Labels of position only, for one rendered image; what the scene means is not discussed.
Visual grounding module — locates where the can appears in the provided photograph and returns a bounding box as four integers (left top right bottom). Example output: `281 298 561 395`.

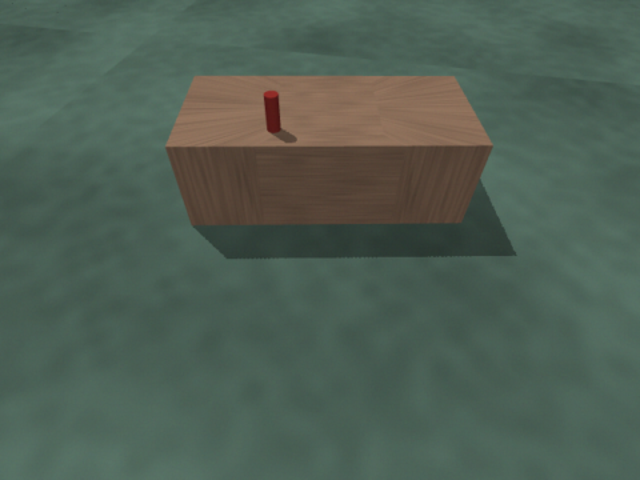
264 91 281 133

